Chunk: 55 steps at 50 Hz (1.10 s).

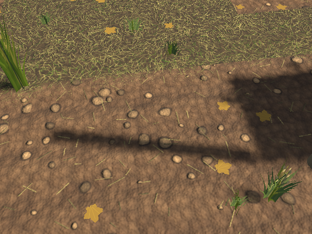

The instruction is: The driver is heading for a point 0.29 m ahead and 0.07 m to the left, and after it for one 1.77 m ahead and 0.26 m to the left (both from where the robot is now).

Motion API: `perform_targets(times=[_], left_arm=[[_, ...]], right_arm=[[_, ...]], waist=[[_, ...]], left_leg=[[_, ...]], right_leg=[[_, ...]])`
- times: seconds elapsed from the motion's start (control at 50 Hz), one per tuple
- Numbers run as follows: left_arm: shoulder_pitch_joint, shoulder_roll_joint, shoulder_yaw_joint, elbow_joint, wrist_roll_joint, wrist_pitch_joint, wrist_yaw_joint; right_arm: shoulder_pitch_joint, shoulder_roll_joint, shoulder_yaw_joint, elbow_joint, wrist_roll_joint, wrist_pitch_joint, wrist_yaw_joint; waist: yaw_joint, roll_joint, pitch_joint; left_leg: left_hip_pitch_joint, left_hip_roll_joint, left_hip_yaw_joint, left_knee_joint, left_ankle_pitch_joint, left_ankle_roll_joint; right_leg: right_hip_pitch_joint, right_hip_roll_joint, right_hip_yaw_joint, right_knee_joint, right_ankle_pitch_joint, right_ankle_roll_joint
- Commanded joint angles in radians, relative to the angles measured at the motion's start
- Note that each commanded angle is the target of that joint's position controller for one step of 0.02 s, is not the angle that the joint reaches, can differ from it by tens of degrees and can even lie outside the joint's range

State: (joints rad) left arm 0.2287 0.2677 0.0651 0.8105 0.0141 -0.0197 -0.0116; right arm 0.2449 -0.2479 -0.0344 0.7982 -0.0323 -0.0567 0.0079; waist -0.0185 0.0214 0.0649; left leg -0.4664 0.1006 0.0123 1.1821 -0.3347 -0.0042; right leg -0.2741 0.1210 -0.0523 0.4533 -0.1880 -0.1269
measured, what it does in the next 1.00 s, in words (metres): walks ahead, turning left: left foot, then right foot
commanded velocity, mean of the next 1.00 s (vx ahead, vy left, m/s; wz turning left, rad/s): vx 0.17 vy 0.00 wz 0.24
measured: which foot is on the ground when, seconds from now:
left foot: up 0.00-0.34, down 0.36-0.92, up 0.94-1.00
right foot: down 0.00-0.38, up 0.40-0.88, down 0.90-1.00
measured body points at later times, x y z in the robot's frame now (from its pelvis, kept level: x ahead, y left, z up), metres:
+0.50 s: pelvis +0.20 +0.04 -0.01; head +0.25 +0.06 +0.44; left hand +0.25 +0.31 -0.14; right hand +0.36 -0.20 -0.12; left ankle +0.28 +0.10 -0.73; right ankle +0.15 -0.09 -0.64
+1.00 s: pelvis +0.26 +0.01 +0.01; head +0.28 -0.01 +0.46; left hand +0.26 +0.28 -0.12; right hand +0.45 -0.20 -0.13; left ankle +0.27 +0.11 -0.73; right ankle +0.30 -0.09 -0.73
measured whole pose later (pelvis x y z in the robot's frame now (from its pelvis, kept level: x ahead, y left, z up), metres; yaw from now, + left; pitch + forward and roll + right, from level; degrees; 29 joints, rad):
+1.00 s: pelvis +0.26 +0.01 +0.01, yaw +17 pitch +0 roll +1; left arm 0.27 0.23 0.01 0.84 0.02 0.01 0.02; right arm 0.19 -0.23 -0.03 0.82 -0.02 0.03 -0.02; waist 0.00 0.03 0.01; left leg -0.29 -0.10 -0.08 0.48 -0.25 0.04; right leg -0.22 0.05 0.07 0.46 -0.24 -0.03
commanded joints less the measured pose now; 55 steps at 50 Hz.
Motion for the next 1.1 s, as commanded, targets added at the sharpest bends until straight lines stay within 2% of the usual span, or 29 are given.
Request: perform_targets(times=[0.02, 0.1, 0.16, 0.24, 0.28, 0.32, 0.34, 0.36, 0.38, 0.4, 0.42, 0.44, 0.46, 0.48, 0.5, 0.54, 0.58, 0.66, 0.7, 0.78, 0.84, 0.88, 0.9, 0.92, 0.94, 0.96, 1.0, 1.02, 1.1], left_arm=[[0.057, 0.090, 0.014, -0.024, -0.007, -0.047, 0.000], [0.129, 0.107, 0.014, 0.015, -0.002, -0.062, -0.002], [0.130, 0.090, 0.001, 0.030, 0.000, -0.067, 0.007], [0.145, 0.079, -0.012, 0.056, -0.001, -0.062, 0.030], [0.147, 0.094, -0.010, 0.066, -0.001, -0.053, 0.044], [0.125, 0.123, 0.000, 0.065, 0.002, -0.043, 0.059], [0.109, 0.135, 0.004, 0.059, 0.003, -0.037, 0.061], [0.072, 0.148, 0.008, 0.042, -0.008, -0.037, 0.060], [0.120, 0.076, -0.009, -0.005, -0.004, -0.042, 0.056], [0.199, 0.047, -0.014, -0.016, -0.018, -0.030, 0.048], [0.167, 0.080, -0.014, 0.001, 0.014, -0.016, 0.044], [0.095, 0.088, -0.011, -0.015, 0.012, -0.013, 0.040], [0.054, 0.091, -0.009, -0.023, 0.016, -0.007, 0.040], [0.045, 0.089, -0.008, -0.034, 0.023, 0.010, 0.039], [0.065, 0.079, -0.010, -0.030, 0.028, 0.030, 0.039], [0.086, 0.061, -0.014, -0.032, 0.022, 0.049, 0.039], [0.062, 0.062, -0.012, -0.043, 0.020, 0.055, 0.040], [-0.028, 0.080, -0.005, -0.075, 0.017, 0.066, 0.047], [-0.059, 0.083, -0.004, -0.088, 0.012, 0.066, 0.050], [-0.030, 0.066, -0.013, -0.069, 0.002, 0.055, 0.052], [0.009, 0.053, -0.022, -0.049, -0.007, 0.049, 0.050], [0.070, 0.028, -0.031, -0.015, -0.007, 0.041, 0.049], [0.040, 0.052, -0.031, -0.024, 0.002, 0.031, 0.051], [0.022, 0.121, -0.022, -0.046, 0.019, 0.019, 0.053], [-0.054, 0.164, -0.017, -0.055, 0.014, 0.016, 0.040], [-0.064, 0.136, -0.018, -0.057, 0.005, 0.011, 0.027], [-0.036, 0.156, -0.007, -0.045, -0.002, 0.011, 0.022], [-0.014, 0.172, 0.002, -0.041, -0.007, 0.014, 0.027], [0.093, 0.184, 0.027, -0.012, -0.005, 0.028, 0.033]], right_arm=[[0.124, -0.076, -0.018, -0.007, -0.008, 0.027, 0.012], [-0.019, -0.079, -0.021, -0.037, 0.006, 0.037, 0.021], [-0.065, -0.055, -0.015, -0.043, 0.013, 0.029, 0.022], [-0.137, -0.036, -0.003, -0.058, 0.007, 0.024, 0.025], [-0.111, -0.049, -0.006, -0.057, -0.001, 0.022, 0.026], [-0.001, -0.078, -0.018, -0.029, -0.005, 0.017, 0.021], [0.093, -0.098, -0.028, -0.003, -0.008, 0.008, 0.016], [0.188, -0.125, -0.040, 0.019, -0.019, -0.005, 0.009], [0.215, -0.235, -0.066, 0.011, -0.015, -0.007, 0.001], [0.215, -0.275, -0.082, 0.004, 0.028, 0.005, -0.001], [0.151, -0.229, -0.079, -0.022, 0.058, 0.020, -0.001], [0.067, -0.169, -0.063, -0.041, 0.052, 0.035, -0.006], [0.019, -0.122, -0.049, -0.045, 0.041, 0.048, -0.009], [0.002, -0.113, -0.046, -0.047, 0.039, 0.055, -0.013], [0.004, -0.116, -0.047, -0.044, 0.031, 0.058, -0.012], [0.010, -0.151, -0.059, -0.045, 0.023, 0.055, -0.007], [0.009, -0.170, -0.067, -0.051, 0.020, 0.057, -0.006], [0.024, -0.180, -0.076, -0.061, 0.019, 0.077, -0.012], [0.034, -0.184, -0.080, -0.064, 0.016, 0.085, -0.014], [0.020, -0.144, -0.065, -0.060, 0.002, 0.083, -0.016], [0.004, -0.109, -0.042, -0.042, -0.007, 0.084, -0.016], [-0.004, -0.102, -0.027, -0.023, 0.006, 0.086, -0.026], [0.021, -0.101, -0.024, -0.015, 0.007, 0.083, -0.031], [0.048, -0.083, -0.018, -0.022, 0.011, 0.078, -0.034], [0.007, -0.097, -0.023, -0.033, 0.026, 0.079, -0.036], [-0.004, -0.119, -0.025, -0.021, 0.015, 0.079, -0.039], [-0.044, -0.115, -0.028, -0.020, 0.020, 0.073, -0.038], [-0.056, -0.120, -0.031, -0.024, 0.019, 0.074, -0.037], [-0.097, -0.100, -0.030, -0.048, 0.029, 0.078, -0.047]], waist=[[-0.020, -0.036, -0.090], [0.028, -0.049, -0.020], [0.034, -0.058, 0.001], [0.061, -0.084, -0.007], [0.051, -0.102, -0.029], [0.008, -0.124, -0.077], [-0.032, -0.113, -0.118], [-0.095, -0.069, -0.165], [-0.056, 0.120, -0.262], [-0.015, 0.208, -0.422], [-0.020, 0.027, -0.375], [-0.009, -0.008, -0.227], [0.017, -0.057, -0.127], [0.033, -0.041, -0.092], [0.040, -0.015, -0.094], [0.046, 0.009, -0.129], [0.038, 0.028, -0.143], [-0.003, 0.077, -0.129], [-0.018, 0.088, -0.116], [-0.023, 0.101, -0.133], [-0.015, 0.101, -0.133], [0.023, 0.069, -0.109], [0.006, 0.022, -0.082], [-0.021, -0.120, -0.100], [-0.052, -0.202, -0.029], [-0.039, -0.181, -0.033], [-0.013, -0.189, -0.049], [0.000, -0.204, -0.049], [0.050, -0.157, -0.091]], left_leg=[[-0.063, 0.030, -0.009, -0.059, 0.059, 0.000], [-0.199, 0.032, -0.015, -0.190, 0.219, 0.010], [-0.170, -0.023, -0.015, -0.333, 0.299, 0.018], [-0.083, -0.077, 0.062, -0.509, 0.375, 0.039], [-0.044, -0.115, 0.087, -0.556, 0.297, 0.060], [0.054, -0.165, 0.102, -0.595, 0.197, 0.096], [0.144, -0.178, 0.084, -0.666, 0.219, 0.120], [0.292, -0.131, 0.019, -0.781, 0.447, 0.158], [0.544, 0.138, -0.265, -0.650, 1.087, 0.258], [0.710, 0.311, -0.579, -0.689, 1.361, 0.457], [0.607, 0.270, -0.488, -0.737, 1.127, 0.440], [0.454, 0.212, -0.419, -0.794, 0.900, 0.404], [0.335, 0.154, -0.368, -0.845, 0.751, 0.351], [0.254, 0.106, -0.328, -0.875, 0.662, 0.317], [0.207, 0.072, -0.300, -0.886, 0.634, 0.293], [0.185, 0.042, -0.286, -0.888, 0.595, 0.275], [0.190, 0.025, -0.302, -0.896, 0.485, 0.254], [0.227, 0.006, -0.391, -0.927, 0.150, 0.218], [0.247, 0.007, -0.440, -0.935, 0.056, 0.214], [0.255, 0.019, -0.408, -0.919, 0.109, 0.214], [0.219, 0.032, -0.394, -0.904, 0.157, 0.209], [0.162, 0.024, -0.366, -0.864, 0.158, 0.170], [0.138, 0.002, -0.349, -0.832, 0.152, 0.125], [0.128, -0.064, -0.264, -0.699, 0.087, 0.081], [0.138, -0.172, -0.132, -0.710, 0.021, 0.051], [0.208, -0.151, -0.109, -0.680, 0.019, 0.040], [0.201, -0.172, -0.080, -0.658, 0.047, 0.030], [0.168, -0.178, -0.067, -0.628, 0.036, 0.024], [-0.004, -0.181, -0.062, -0.412, -0.158, -0.009]], right_leg=[[0.121, -0.293, 0.244, -0.258, 0.406, -0.134], [0.181, -0.280, 0.164, -0.322, 0.361, -0.075], [0.204, -0.265, 0.049, -0.285, 0.639, -0.024], [0.259, -0.268, -0.034, -0.222, 0.774, 0.012], [0.323, -0.285, -0.041, -0.128, 0.904, 0.024], [0.352, -0.299, -0.041, 0.042, 1.043, 0.033], [0.337, -0.292, -0.043, 0.192, 0.984, 0.037], [0.243, -0.247, -0.075, 0.418, 0.757, 0.059], [-0.021, -0.122, -0.106, 0.754, -0.013, 0.092], [-0.239, 0.012, 0.033, 0.986, -0.452, 0.117], [-0.263, -0.082, 0.123, 0.993, -0.360, 0.122], [-0.289, -0.108, 0.113, 0.948, -0.305, 0.129], [-0.292, -0.137, 0.107, 0.867, -0.277, 0.138], [-0.262, -0.152, 0.106, 0.793, -0.254, 0.149], [-0.217, -0.145, 0.092, 0.763, -0.229, 0.156], [-0.191, -0.135, 0.085, 0.714, -0.198, 0.168], [-0.212, -0.138, 0.091, 0.653, -0.174, 0.177], [-0.274, -0.142, 0.113, 0.542, -0.149, 0.191], [-0.289, -0.137, 0.124, 0.492, -0.156, 0.192], [-0.186, -0.133, 0.096, 0.380, -0.187, 0.164], [-0.036, -0.118, 0.070, 0.221, -0.214, 0.129], [0.125, -0.105, 0.064, -0.041, -0.079, 0.099], [0.152, -0.136, 0.143, -0.134, -0.032, 0.082], [0.159, -0.304, 0.354, -0.214, -0.003, 0.045], [0.007, -0.403, 0.468, -0.221, 0.165, -0.035], [-0.019, -0.389, 0.460, -0.202, 0.211, -0.056], [0.033, -0.315, 0.414, -0.153, 0.235, -0.029], [0.068, -0.304, 0.419, -0.130, 0.289, -0.030], [0.238, -0.331, 0.496, -0.078, 0.534, -0.103]])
